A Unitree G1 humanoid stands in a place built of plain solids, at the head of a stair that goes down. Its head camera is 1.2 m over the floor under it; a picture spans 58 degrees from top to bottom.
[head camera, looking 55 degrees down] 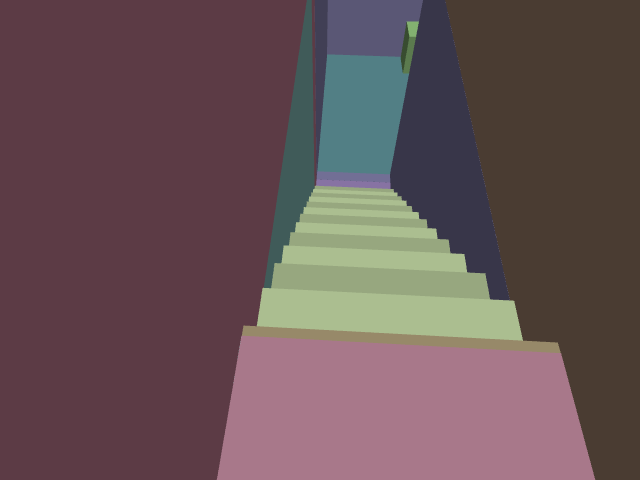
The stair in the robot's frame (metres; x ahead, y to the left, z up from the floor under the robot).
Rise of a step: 0.22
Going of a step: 0.24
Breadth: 0.92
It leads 3 degrees to the right of straight ahead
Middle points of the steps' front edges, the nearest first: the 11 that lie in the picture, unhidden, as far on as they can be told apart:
0.51 -0.23 0.00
0.75 -0.25 -0.21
0.99 -0.26 -0.43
1.23 -0.27 -0.64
1.47 -0.29 -0.86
1.71 -0.30 -1.07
1.96 -0.32 -1.29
2.20 -0.33 -1.51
2.44 -0.34 -1.72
2.68 -0.36 -1.94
2.92 -0.37 -2.16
